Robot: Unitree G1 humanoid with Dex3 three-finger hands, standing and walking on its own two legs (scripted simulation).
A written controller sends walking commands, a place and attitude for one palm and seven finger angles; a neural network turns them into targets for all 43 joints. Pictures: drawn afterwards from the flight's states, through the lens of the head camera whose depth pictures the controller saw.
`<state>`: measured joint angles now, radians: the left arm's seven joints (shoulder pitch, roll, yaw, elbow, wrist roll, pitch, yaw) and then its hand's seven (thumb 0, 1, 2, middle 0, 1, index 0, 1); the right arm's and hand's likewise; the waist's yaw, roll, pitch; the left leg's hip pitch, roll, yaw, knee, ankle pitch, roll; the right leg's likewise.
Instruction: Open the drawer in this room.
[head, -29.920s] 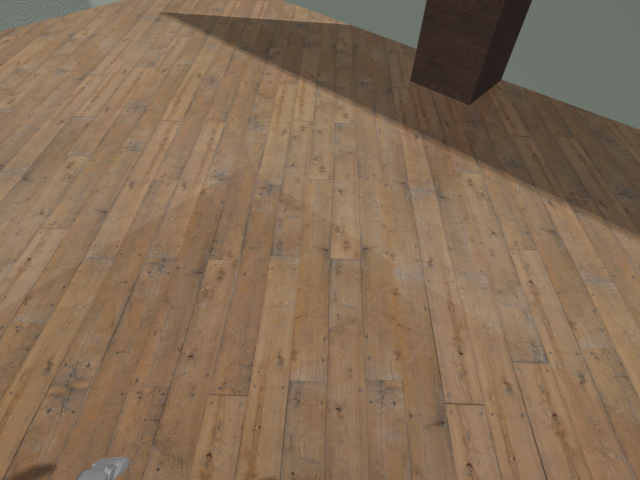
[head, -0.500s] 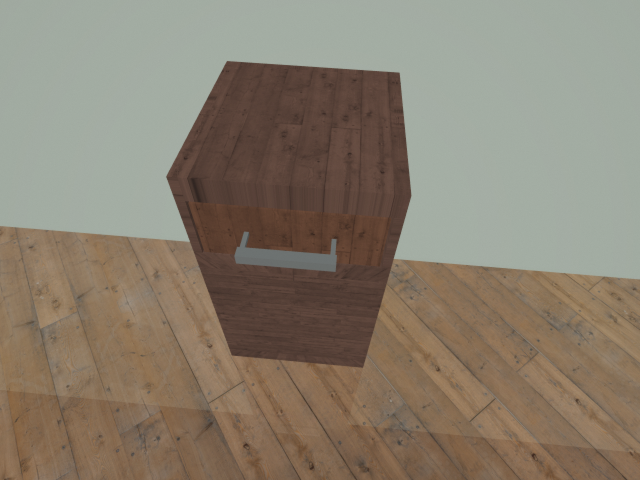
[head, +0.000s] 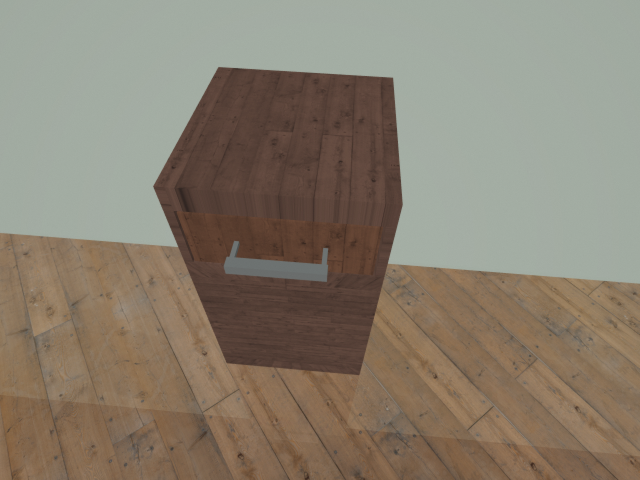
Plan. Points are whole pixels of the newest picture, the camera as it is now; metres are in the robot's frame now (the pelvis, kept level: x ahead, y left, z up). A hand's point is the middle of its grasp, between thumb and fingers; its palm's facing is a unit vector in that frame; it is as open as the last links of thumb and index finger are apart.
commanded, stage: look again from close up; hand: left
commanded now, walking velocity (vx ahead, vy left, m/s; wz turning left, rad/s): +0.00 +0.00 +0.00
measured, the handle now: (278, 259) +0.52 +0.11 -0.13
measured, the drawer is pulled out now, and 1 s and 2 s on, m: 0.00 0.00 0.00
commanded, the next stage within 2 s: shuffle to correct the standing spot in 0.42 s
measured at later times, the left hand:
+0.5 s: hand out of the picture -0.01 +0.14 -0.18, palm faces +0.04 -0.98 -0.17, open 7.3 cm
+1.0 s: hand out of the picture -0.02 +0.09 -0.17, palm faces +0.08 -0.97 -0.21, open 7.3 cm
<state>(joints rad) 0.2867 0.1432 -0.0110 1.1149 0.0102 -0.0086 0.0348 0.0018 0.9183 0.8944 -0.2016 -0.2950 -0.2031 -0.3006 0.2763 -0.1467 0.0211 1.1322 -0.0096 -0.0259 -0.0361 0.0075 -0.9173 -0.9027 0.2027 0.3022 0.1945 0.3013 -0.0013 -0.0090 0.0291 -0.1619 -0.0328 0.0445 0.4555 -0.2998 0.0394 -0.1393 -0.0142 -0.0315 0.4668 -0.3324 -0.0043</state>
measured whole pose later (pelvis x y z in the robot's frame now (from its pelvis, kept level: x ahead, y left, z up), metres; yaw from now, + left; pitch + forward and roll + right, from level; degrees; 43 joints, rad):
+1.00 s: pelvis -0.01 -0.08 +0.00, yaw +1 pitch +0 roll +1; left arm 0.32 0.13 0.02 1.06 0.02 -0.02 0.03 0.00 0.91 0.89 -0.20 -0.29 -0.20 -0.30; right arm 0.28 -0.16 -0.02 1.13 -0.01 0.02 -0.05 0.00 -0.91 -0.90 0.20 0.30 0.19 0.30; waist 0.00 0.01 0.03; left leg -0.33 0.03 0.01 0.80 -0.44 0.01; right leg -0.16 0.06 -0.11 0.46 -0.32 -0.11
